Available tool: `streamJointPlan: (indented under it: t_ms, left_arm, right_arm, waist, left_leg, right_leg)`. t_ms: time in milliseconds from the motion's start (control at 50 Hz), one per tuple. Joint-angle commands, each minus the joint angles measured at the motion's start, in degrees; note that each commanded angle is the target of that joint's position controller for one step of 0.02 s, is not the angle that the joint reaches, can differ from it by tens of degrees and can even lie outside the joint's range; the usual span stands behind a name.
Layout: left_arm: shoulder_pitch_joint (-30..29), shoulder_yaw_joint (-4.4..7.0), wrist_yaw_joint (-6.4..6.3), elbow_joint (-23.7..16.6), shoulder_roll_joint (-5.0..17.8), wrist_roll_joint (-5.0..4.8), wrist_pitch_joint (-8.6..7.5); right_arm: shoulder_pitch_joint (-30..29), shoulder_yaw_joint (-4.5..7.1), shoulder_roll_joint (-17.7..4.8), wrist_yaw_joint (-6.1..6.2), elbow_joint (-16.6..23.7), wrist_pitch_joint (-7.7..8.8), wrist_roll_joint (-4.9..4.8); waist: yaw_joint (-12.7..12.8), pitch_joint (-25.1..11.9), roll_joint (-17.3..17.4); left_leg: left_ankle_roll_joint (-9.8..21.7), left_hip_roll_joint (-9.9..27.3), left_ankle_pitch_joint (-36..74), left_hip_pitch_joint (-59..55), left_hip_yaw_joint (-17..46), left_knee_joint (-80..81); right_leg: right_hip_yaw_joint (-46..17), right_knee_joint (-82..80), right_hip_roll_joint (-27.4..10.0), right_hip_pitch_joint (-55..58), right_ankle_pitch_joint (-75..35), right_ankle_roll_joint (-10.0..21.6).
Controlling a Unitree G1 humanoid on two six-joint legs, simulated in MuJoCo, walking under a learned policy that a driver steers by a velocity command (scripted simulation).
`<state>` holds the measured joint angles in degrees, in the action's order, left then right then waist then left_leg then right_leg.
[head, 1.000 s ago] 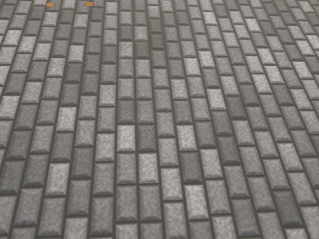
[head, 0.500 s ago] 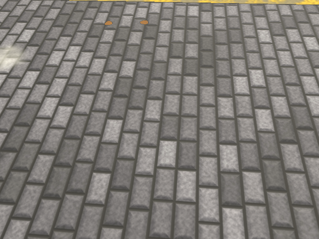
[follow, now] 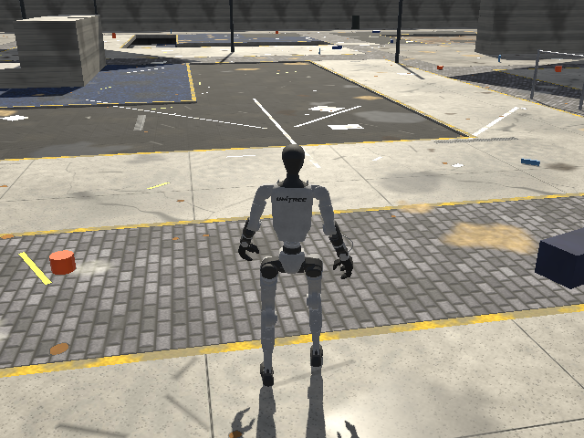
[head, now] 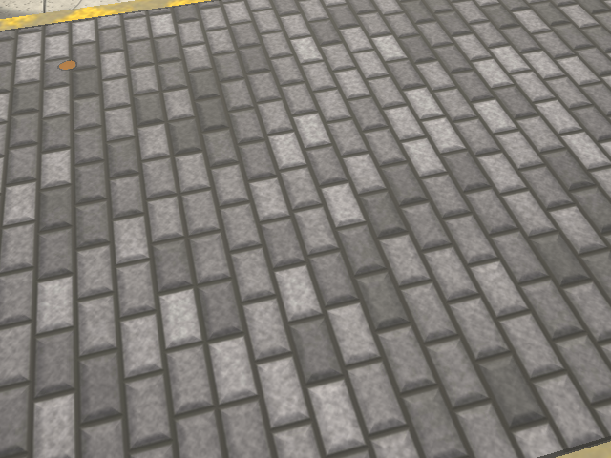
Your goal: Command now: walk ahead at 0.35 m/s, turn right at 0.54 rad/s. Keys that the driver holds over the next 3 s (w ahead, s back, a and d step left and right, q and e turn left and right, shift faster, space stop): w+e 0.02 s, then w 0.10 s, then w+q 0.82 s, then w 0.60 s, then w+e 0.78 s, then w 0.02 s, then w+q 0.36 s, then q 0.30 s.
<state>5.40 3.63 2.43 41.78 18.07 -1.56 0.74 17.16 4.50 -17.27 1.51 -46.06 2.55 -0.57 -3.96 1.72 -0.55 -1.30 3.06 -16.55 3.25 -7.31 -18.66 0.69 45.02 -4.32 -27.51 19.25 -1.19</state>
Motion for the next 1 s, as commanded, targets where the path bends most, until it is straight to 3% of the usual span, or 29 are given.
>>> streamJointPlan:
  t_ms: [20,60,80,100,120,140,160,180,200,220,280,360,420,480,540,580,600,620,640,660,680,700,720,740,760,820,880,920,1000]
  left_arm:
    - [-5.8,0.42,0.54,-5.9,4.0,-0.18,-1.12]
    - [1.2,1.11,0.24,-3.7,4.6,0.05,-1.05]
    - [9.0,2.76,-0.34,-1.3,7.3,-0.23,-0.95]
    - [19.0,4.51,-1.33,0.7,12.0,-0.36,-0.91]
    - [20.0,4.83,-1.36,-0.3,18.1,0.29,-2.02]
    - [17.8,3.43,-0.89,-0.8,13.2,0.56,-3.51]
    - [14.9,2.39,-0.84,-1.0,10.0,0.87,-4.26]
    - [11.9,1.53,-0.8,-1.2,7.3,0.89,-4.7]
    - [8.7,1.01,-0.82,-1.6,5.8,1.23,-4.84]
    - [7.1,0.68,-0.95,-1.8,4.9,1.8,-5.11]
    - [7.9,0.96,-1.42,-0.9,5.1,2.34,-6.29]
    - [9.2,0.88,-2.25,0.3,5.1,2.4,-6.78]
    - [12.1,1.12,-2.97,1.7,6.1,1.81,-6.7]
    - [14.8,1.44,-3.53,3.1,6.9,1.38,-5.53]
    - [14.5,2.03,-4.62,2.8,9.1,1.49,-3.86]
    - [13.5,2.34,-5.33,2.0,10.5,1.78,-2.73]
    - [11.6,2.21,-5.41,1.2,10.6,1.44,-2.76]
    - [15.2,0.5,-4.91,0.0,5.5,3.29,-3.86]
    - [19.3,-1.36,-3.29,-2.2,1.0,2.54,-6.04]
    - [11.4,-0.03,-2.05,-3.3,6.9,0.32,-8.19]
    - [7.1,-0.02,-1.5,-5.5,7.5,-1.18,-9.17]
    - [6.5,-0.29,-1.74,-5.5,6.4,-0.2,-9.47]
    - [7.4,0.11,-2.1,-5.2,6.6,1.19,-9.08]
    - [8.8,0.31,-2.11,-5.0,6.7,1.74,-8.31]
    - [10.0,0.33,-2.26,-5.0,6.4,2.17,-7.6]
    - [7.6,-0.63,-2.9,-6.2,4.0,2.9,-6.33]
    - [0.3,-1.63,-2.8,-7.8,1.9,2.64,-6.52]
    - [-3.0,-1.4,-2.41,-8.6,2.6,1.69,-6.9]
    - [-1.7,0.09,-1.43,-8.5,5.6,0.98,-7.89]
  right_arm:
    - [-1.4,3.35,-12.3,-0.97,3.2,0.91,-0.9]
    - [-2.2,2.95,-11.5,-1.5,2.9,0.81,-1.52]
    - [-1.5,1.94,-9.1,-1.7,2.6,1.1,-0.94]
    - [-2.7,0.39,-5.3,-1.83,4.0,1.55,0.74]
    - [-4.0,-0.8,-1.5,-1.51,8.5,3.0,1.12]
    - [-6.4,0.46,-7.3,-1.76,7.7,3.94,-1.64]
    - [-6.8,0.79,-8.5,-2.14,7.9,4.21,-2.71]
    - [-5.9,0.78,-8.4,-1.98,6.6,4.13,-1.95]
    - [-5.2,0.89,-8.0,-1.95,5.7,3.86,-0.88]
    - [-3.6,0.91,-7.5,-2.29,4.8,3.2,-0.69]
    - [-2.2,0.39,-5.2,-2.67,3.7,1.64,-0.9]
    - [-7.4,-0.45,-3.0,-2.77,5.9,1.79,-0.97]
    - [-13.1,-1.43,-1.2,-3.91,8.1,2.07,-0.83]
    - [-17.1,-1.88,-0.7,-5.42,10.7,2.44,-0.88]
    - [-15.3,-0.95,-2.7,-6.22,12.2,2.08,-0.91]
    - [-5.9,0.88,-6.5,-5.79,10.9,1.38,-1.06]
    - [2.9,2.41,-9.3,-4.88,9.3,1.18,-0.99]
    - [8.4,3.32,-13.6,-3.57,8.2,0.32,-0.83]
    - [6.9,3.41,-14.9,-3.59,9.8,0.93,-0.73]
    - [7.1,2.47,-10.6,-3.44,9.8,1.11,-0.43]
    - [4.1,1.9,-8.8,-3.24,10.0,1.37,-0.32]
    - [0.2,1.42,-7.7,-3.37,10.6,1.58,-0.45]
    - [-2.9,1.05,-6.4,-3.28,11.4,1.77,-0.19]
    - [-4.7,0.78,-6.0,-3.05,12.3,1.72,0.44]
    - [-5.6,0.85,-6.0,-2.83,12.3,1.74,0.29]
    - [-4.6,1.35,-8.1,-1.83,11.2,1.83,0.03]
    - [-2.4,1.69,-9.0,-1.07,10.2,1.06,-0.65]
    - [0.4,1.83,-9.5,-0.96,9.3,0.51,-0.8]
    - [2.0,1.36,-7.9,-0.89,8.3,0.12,-0.76]
  waist:
    - [0.1,1.4,8.1]
    - [4.6,0.2,6.3]
    - [8.2,-3.7,3.6]
    - [12.6,-8.4,-5.9]
    - [10.5,-12.5,-18.4]
    - [12.0,-10.2,-8.0]
    - [10.0,-5.3,-8.9]
    - [8.3,-2.6,-5.5]
    - [6.5,-0.9,-4.7]
    - [4.9,-0.4,-5.8]
    - [4.0,-0.2,-3.3]
    - [5.5,2.3,-2.5]
    - [7.8,4.3,-1.7]
    - [8.8,5.0,-1.0]
    - [5.9,0.3,-4.4]
    - [0.3,-6.0,-6.4]
    - [-5.1,-10.2,-4.4]
    - [-4.0,-16.1,7.0]
    - [0.5,-24.0,14.8]
    - [-4.0,-21.7,5.9]
    - [-2.4,-12.5,2.6]
    - [0.9,-6.4,-3.4]
    - [3.1,-4.1,-3.3]
    - [4.8,-3.0,-1.1]
    - [5.8,-2.6,0.2]
    - [5.5,-1.2,1.8]
    - [2.0,-1.3,3.7]
    - [0.0,-2.5,4.8]
    - [1.1,-3.8,7.7]
  left_leg:
    - [10.5,13.7,-1.7,2.5,7.8,7.3]
    - [8.9,13.0,3.9,8.6,4.6,0.3]
    - [6.9,10.7,12.0,13.1,0.9,-10.0]
    - [2.5,6.3,5.9,24.0,-3.9,-30.5]
    - [-0.5,-3.0,-18.2,42.3,2.5,-48.1]
    - [0.3,-0.1,-15.5,46.8,10.1,-55.1]
    - [2.1,2.5,-10.2,48.6,9.7,-55.0]
    - [2.8,5.0,-4.7,46.2,9.5,-52.6]
    - [2.8,6.3,-0.4,43.1,10.1,-49.0]
    - [2.8,7.1,3.1,39.3,10.4,-47.4]
    - [1.5,5.9,10.1,38.5,10.6,-44.7]
    - [0.9,2.0,21.2,37.2,11.0,-28.9]
    - [1.9,1.1,25.1,36.2,7.7,-20.1]
    - [3.7,-0.2,22.4,38.5,5.7,-14.9]
    - [6.6,-4.6,13.8,33.4,1.3,-15.1]
    - [9.5,-7.8,8.7,21.3,0.4,-15.6]
    - [12.0,-8.1,12.2,6.5,2.9,-10.8]
    - [16.4,3.5,15.0,-13.3,19.3,-13.6]
    - [29.0,16.3,0.9,-29.0,53.8,-5.1]
    - [25.7,14.9,-4.9,-26.6,52.2,0.9]
    - [22.8,13.2,-4.0,-18.0,44.0,2.6]
    - [21.1,10.7,2.1,-7.9,38.3,3.8]
    - [20.3,8.4,8.4,-1.5,34.0,4.6]
    - [20.2,6.8,12.5,3.8,31.4,5.8]
    - [20.4,5.9,15.4,7.0,29.6,6.7]
    - [19.4,3.2,21.9,15.1,22.8,6.9]
    - [15.7,-0.5,15.3,17.7,19.4,4.7]
    - [14.5,0.1,11.4,15.7,21.6,3.0]
    - [12.4,4.6,6.3,7.6,28.1,-3.7]
  right_leg:
    - [4.1,-6.4,1.5,2.1,-0.8,1.6]
    - [6.8,-12.6,4.9,14.4,-3.4,4.0]
    - [6.1,-14.2,6.8,26.1,-3.9,6.0]
    - [-8.7,-18.6,-2.3,38.7,-1.0,9.7]
    - [-42.8,-30.5,-16.5,44.8,11.4,20.4]
    - [-42.5,-33.5,-18.8,41.8,13.4,21.2]
    - [-34.4,-32.8,-17.1,37.5,10.7,19.1]
    - [-26.9,-32.5,-14.1,32.6,5.6,16.6]
    - [-21.4,-33.3,-11.7,27.9,-0.7,14.8]
    - [-16.5,-34.7,-9.8,24.5,-6.1,13.3]
    - [-6.9,-36.6,-7.9,23.1,-22.0,12.6]
    - [2.2,-38.8,-5.7,22.0,-25.7,10.2]
    - [4.9,-40.3,-7.0,24.5,-28.0,8.5]
    - [6.8,-37.0,-9.0,32.2,-36.9,7.8]
    - [8.8,-26.6,-9.9,38.0,-64.7,6.6]
    - [9.2,-11.7,-9.8,37.2,-75.7,6.2]
    - [10.1,1.6,-7.9,29.3,-69.2,5.1]
    - [9.2,20.6,-2.7,11.5,-27.9,3.5]
    - [-1.3,39.2,9.6,-10.5,14.6,0.7]
    - [-9.4,41.0,6.1,-16.6,10.9,2.2]
    - [-8.7,36.2,3.3,-18.5,5.6,3.3]
    - [-7.6,30.4,1.0,-16.4,2.9,3.1]
    - [-7.4,25.7,-0.6,-13.0,1.0,2.3]
    - [-7.2,24.5,-1.5,-9.4,0.0,1.3]
    - [-6.4,22.1,-2.0,-8.0,-0.6,0.1]
    - [-3.5,11.8,-1.8,-5.9,-5.8,-3.3]
    - [-2.4,-3.4,1.0,-1.2,-19.1,-4.2]
    - [-2.6,-9.3,3.2,1.1,-23.1,-4.4]
    - [-4.7,-14.6,2.7,3.0,-18.9,-1.5]
